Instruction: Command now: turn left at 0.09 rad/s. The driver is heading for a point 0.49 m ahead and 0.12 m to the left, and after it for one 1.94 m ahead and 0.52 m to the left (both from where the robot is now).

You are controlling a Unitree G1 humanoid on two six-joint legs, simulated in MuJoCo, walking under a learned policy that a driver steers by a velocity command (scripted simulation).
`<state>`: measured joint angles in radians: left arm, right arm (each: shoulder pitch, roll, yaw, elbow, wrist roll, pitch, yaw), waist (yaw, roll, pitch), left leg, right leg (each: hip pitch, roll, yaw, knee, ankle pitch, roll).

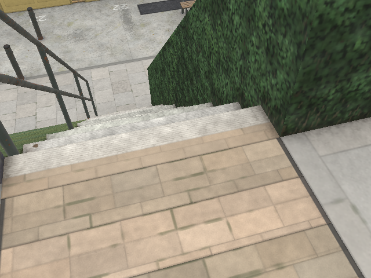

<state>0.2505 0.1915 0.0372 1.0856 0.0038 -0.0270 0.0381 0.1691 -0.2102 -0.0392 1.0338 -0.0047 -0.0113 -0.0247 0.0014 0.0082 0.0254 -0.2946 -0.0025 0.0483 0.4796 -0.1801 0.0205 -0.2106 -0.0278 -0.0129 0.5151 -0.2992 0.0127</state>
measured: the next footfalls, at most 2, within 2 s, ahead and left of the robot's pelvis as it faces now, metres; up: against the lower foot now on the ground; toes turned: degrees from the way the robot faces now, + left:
left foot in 0.38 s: +0.10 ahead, +0.16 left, +0.00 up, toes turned +13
right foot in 0.88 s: +0.51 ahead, +0.07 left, +0.00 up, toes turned +17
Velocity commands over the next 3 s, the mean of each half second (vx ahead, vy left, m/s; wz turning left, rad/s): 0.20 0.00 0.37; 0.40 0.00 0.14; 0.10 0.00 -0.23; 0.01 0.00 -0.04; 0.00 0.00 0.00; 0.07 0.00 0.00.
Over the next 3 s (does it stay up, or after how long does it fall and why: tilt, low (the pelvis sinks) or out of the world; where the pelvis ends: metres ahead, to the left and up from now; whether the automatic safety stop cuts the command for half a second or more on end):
stays up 0.51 0.18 0.00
